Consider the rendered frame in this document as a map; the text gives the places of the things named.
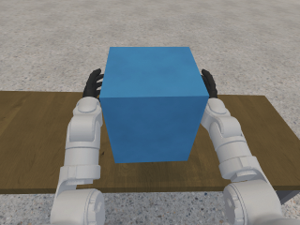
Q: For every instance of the robot right forearm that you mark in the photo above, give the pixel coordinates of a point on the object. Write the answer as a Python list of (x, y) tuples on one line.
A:
[(235, 160)]

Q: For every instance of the robot left forearm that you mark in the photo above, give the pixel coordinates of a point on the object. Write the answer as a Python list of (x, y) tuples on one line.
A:
[(82, 147)]

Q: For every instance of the robot left upper arm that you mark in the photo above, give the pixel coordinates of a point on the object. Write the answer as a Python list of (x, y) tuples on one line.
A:
[(84, 206)]

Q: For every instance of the right robot hand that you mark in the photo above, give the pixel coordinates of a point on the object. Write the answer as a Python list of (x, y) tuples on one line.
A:
[(209, 84)]

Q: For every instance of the robot right upper arm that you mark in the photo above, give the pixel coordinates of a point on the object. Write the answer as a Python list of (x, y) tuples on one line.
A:
[(254, 202)]

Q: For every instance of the table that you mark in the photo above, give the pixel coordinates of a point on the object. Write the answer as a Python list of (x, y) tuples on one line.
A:
[(33, 135)]

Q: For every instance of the carton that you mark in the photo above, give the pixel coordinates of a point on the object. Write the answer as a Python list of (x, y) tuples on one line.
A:
[(152, 100)]

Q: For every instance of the left robot hand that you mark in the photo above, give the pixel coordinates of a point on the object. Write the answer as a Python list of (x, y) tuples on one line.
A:
[(90, 90)]

